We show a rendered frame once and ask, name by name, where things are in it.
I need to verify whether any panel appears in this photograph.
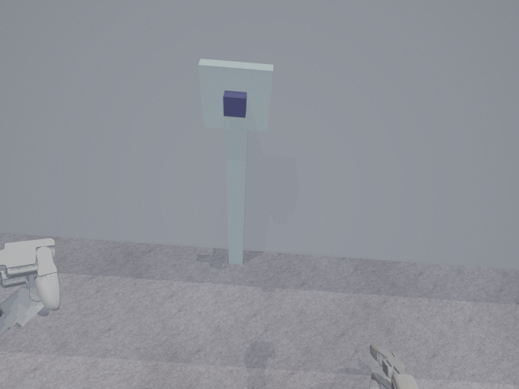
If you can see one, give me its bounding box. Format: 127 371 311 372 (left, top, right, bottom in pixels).
199 59 273 265

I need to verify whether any button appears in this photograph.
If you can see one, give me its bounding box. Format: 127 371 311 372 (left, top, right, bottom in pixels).
223 91 247 118

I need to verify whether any left robot hand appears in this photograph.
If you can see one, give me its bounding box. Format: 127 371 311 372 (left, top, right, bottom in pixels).
0 238 60 339

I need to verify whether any right robot hand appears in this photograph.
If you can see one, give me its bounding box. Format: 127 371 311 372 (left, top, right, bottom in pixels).
369 344 419 389

